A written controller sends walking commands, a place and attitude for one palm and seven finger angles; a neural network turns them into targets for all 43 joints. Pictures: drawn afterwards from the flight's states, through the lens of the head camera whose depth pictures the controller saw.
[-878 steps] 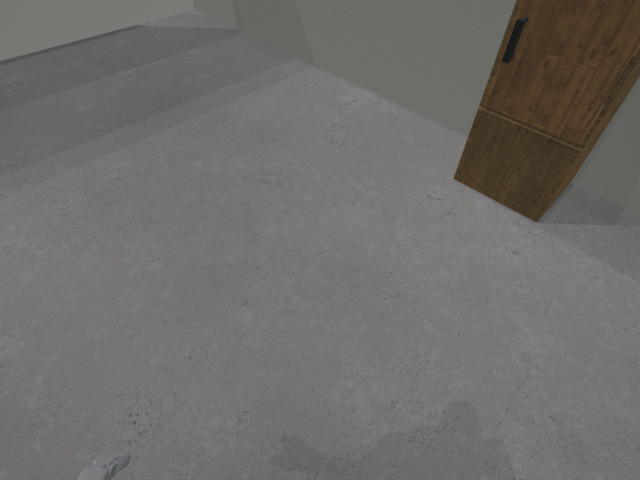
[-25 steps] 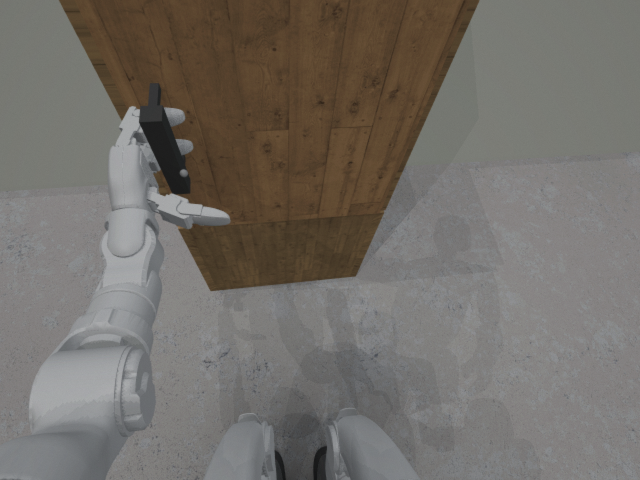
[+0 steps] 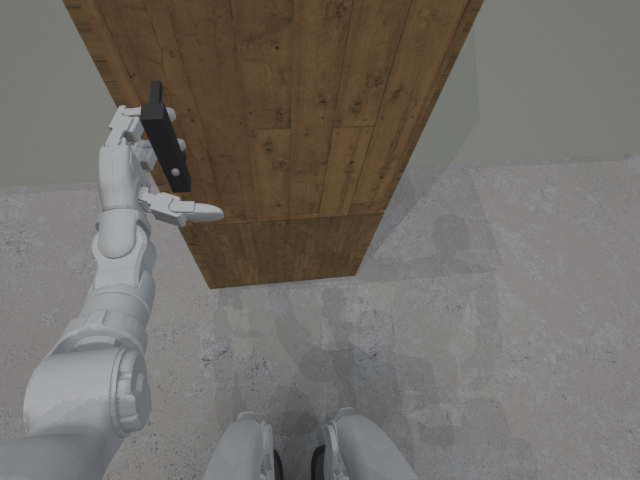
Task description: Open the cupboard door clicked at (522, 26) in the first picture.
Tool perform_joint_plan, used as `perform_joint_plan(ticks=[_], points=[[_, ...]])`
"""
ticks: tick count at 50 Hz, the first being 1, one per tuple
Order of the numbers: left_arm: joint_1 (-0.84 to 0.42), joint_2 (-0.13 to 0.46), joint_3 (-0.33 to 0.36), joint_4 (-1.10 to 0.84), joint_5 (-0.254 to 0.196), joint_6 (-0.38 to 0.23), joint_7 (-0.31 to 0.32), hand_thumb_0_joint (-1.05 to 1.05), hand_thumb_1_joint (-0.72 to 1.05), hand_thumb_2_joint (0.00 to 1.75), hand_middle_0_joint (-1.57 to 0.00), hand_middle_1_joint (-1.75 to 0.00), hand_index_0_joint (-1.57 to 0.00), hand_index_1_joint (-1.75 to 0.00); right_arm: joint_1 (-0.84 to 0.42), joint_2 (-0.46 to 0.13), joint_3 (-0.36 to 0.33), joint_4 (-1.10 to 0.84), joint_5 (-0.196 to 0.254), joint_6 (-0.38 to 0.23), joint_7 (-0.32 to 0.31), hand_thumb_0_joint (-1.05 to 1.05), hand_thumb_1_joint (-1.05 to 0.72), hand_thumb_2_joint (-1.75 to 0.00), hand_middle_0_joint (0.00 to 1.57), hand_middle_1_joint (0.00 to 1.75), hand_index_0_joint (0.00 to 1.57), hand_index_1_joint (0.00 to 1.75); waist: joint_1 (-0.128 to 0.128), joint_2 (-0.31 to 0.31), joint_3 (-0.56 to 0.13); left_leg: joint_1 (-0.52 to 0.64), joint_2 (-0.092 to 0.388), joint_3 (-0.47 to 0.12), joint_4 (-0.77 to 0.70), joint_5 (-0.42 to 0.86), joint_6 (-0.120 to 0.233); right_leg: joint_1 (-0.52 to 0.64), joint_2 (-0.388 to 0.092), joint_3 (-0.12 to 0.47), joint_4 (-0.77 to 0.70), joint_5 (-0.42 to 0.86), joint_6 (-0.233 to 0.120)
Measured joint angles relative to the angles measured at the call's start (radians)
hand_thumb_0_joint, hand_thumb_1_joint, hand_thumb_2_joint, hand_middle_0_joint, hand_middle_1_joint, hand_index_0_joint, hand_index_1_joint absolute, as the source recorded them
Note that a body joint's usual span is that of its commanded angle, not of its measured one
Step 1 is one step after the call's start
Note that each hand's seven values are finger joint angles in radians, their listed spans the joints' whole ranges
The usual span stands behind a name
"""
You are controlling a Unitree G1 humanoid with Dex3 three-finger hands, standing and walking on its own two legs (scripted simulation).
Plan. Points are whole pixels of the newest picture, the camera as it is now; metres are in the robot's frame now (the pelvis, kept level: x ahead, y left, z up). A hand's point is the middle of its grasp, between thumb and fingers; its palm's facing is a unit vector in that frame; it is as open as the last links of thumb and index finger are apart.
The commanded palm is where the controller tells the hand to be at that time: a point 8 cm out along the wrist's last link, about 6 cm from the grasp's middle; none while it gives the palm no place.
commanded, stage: close the thumb around the handle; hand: left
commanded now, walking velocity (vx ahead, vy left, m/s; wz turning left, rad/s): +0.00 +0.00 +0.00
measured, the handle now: (169, 140) +0.54 +0.16 +0.04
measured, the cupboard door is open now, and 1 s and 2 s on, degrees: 0 6 43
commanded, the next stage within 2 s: pull the door open along its arc in 0.58 s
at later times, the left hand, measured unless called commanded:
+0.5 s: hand (187, 173) +0.49 +0.14 +0.03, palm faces +0.05 -1.00 -0.01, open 6.0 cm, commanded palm +0.46 +0.19 +0.04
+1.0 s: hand (195, 198) +0.45 +0.13 +0.03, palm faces +0.07 -1.00 +0.01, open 5.9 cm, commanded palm +0.39 +0.17 +0.04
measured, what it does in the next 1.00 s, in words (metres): stands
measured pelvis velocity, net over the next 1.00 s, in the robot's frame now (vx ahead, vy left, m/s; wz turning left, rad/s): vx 0.01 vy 0.01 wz -0.03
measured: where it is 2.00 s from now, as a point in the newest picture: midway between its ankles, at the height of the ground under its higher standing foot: outside the picture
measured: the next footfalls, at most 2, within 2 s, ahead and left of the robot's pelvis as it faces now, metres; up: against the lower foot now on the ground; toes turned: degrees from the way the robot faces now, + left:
none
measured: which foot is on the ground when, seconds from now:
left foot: down 0.00-1.00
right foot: down 0.00-1.00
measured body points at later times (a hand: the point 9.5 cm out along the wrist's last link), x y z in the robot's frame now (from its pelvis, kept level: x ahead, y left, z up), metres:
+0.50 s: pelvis +0.00 +0.01 +0.00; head +0.14 +0.03 +0.42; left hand +0.48 +0.19 +0.03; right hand +0.02 -0.25 -0.12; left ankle +0.01 +0.07 -0.63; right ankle +0.01 -0.08 -0.63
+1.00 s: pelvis +0.01 +0.01 +0.01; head +0.13 +0.02 +0.44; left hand +0.44 +0.18 +0.03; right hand +0.04 -0.24 -0.11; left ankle +0.01 +0.07 -0.63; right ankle +0.01 -0.08 -0.63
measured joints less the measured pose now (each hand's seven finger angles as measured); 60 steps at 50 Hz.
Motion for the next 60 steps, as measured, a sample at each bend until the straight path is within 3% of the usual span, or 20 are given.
perform_joint_plan(ticks=[8,16,22,27,36,44,50,56,60], points=[[-0.023,0.001,-0.012,0.035,0.01,0.02,0.001,-0.01,-0.16,0.45,-0.32,-1.24,-0.33,-1.23,-0.002,-0.001,0.003,0.002,0.001,0.006,0.001,0.0,-0.91,-0.9,0.2,0.3,0.2,0.29,-0.004,0.006,-0.001,-0.004,-0.003,0.001,0.006,-0.002,0.007,-0.002,-0.003,0.001,0.004,-0.001,0.007],[-0.017,-0.026,-0.025,0.015,0.019,-0.007,0.03,0.0,0.26,0.63,-0.35,-1.28,-0.36,-1.28,0.004,0.003,-0.001,0.009,-0.006,0.006,0.009,0.0,-0.91,-0.9,0.2,0.3,0.2,0.29,0.0,0.013,-0.005,-0.006,-0.005,0.006,0.008,-0.004,0.014,-0.004,-0.005,0.006,0.005,-0.002,0.015],[-0.047,-0.017,-0.013,0.06,0.038,0.018,0.047,0.0,0.58,0.77,-0.37,-1.32,-0.38,-1.31,0.002,0.004,0.006,0.004,-0.007,0.01,0.007,0.0,-0.91,-0.9,0.2,0.3,0.2,0.29,-0.01,0.013,-0.001,-0.015,-0.006,0.008,0.014,-0.004,0.018,-0.013,-0.007,0.007,0.012,-0.002,0.018],[-0.039,-0.031,-0.009,0.037,0.045,-0.002,0.038,0.01,0.7,0.83,-0.39,-1.34,-0.39,-1.33,0.004,0.005,0.005,0.004,-0.01,0.007,0.006,0.0,-0.91,-0.9,0.2,0.3,0.2,0.29,-0.015,0.011,-0.001,-0.023,-0.003,0.012,0.018,-0.004,0.019,-0.023,-0.004,0.011,0.015,0.0,0.02],[-0.016,-0.03,0.001,0.02,0.048,0.008,0.063,0.01,0.71,0.84,-0.37,-1.35,-0.38,-1.34,0.009,0.008,0.005,-0.009,-0.009,0.018,0.007,0.0,-0.91,-0.9,0.2,0.3,0.2,0.29,-0.023,0.011,0.002,-0.007,0.001,0.021,0.01,-0.004,0.019,-0.011,0.0,0.02,0.01,0.003,0.02],[0.055,-0.072,-0.041,-0.059,0.017,0.018,0.099,0.02,0.73,0.82,-0.34,-1.35,-0.36,-1.35,0.018,0.012,-0.01,0.002,-0.01,0.02,0.026,0.0,-0.91,-0.9,0.2,0.3,0.2,0.29,0.0,0.016,-0.008,0.013,0.002,0.02,-0.006,-0.005,0.014,0.008,0.003,0.023,-0.006,0.003,0.018],[0.234,-0.13,-0.095,-0.225,-0.015,0.031,0.099,0.02,0.71,0.75,-0.34,-1.35,-0.37,-1.35,0.02,0.017,-0.019,-0.02,0.003,0.028,0.039,0.0,-0.91,-0.9,0.2,0.3,0.2,0.29,0.029,0.012,-0.02,0.079,0.004,0.033,-0.048,-0.007,0.011,0.064,0.008,0.042,-0.037,0.002,0.016],[0.5,-0.197,-0.213,-0.481,-0.031,0.054,0.088,0.02,0.68,0.71,-0.32,-1.35,-0.37,-1.35,0.0,0.022,-0.025,-0.067,0.018,0.02,0.044,0.0,-0.91,-0.9,0.2,0.3,0.2,0.29,0.067,0.003,-0.026,0.161,0.0,0.037,-0.098,-0.003,0.005,0.141,0.009,0.053,-0.078,0.003,0.012],[0.657,-0.284,-0.304,-0.634,-0.007,0.07,0.193,0.03,0.67,0.7,-0.3,-1.33,-0.37,-1.32,-0.045,0.023,-0.028,-0.099,0.01,0.002,0.042,0.01,-0.91,-0.9,0.19,0.3,0.2,0.29,0.095,0.0,-0.023,0.198,-0.003,0.041,-0.114,-0.004,0.001,0.173,0.008,0.058,-0.086,-0.001,0.009]])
